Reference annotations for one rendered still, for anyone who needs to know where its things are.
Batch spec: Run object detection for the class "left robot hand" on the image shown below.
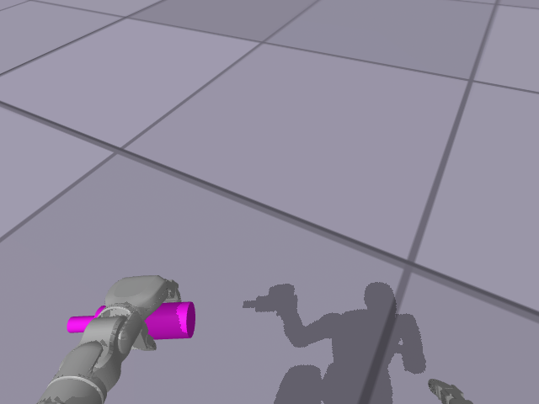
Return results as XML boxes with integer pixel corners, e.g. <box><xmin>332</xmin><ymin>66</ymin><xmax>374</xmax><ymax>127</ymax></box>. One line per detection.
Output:
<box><xmin>105</xmin><ymin>275</ymin><xmax>182</xmax><ymax>351</ymax></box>

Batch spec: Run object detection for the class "bottle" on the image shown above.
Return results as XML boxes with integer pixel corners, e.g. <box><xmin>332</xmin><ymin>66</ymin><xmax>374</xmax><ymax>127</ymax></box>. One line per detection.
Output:
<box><xmin>67</xmin><ymin>301</ymin><xmax>195</xmax><ymax>340</ymax></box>

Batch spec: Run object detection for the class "right robot hand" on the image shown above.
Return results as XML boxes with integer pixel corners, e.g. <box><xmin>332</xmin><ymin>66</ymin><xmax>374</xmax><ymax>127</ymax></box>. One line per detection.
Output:
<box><xmin>428</xmin><ymin>379</ymin><xmax>473</xmax><ymax>404</ymax></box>

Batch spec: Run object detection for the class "left robot arm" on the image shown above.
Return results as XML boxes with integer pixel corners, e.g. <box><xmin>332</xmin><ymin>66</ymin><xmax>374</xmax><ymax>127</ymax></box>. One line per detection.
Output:
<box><xmin>35</xmin><ymin>304</ymin><xmax>142</xmax><ymax>404</ymax></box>

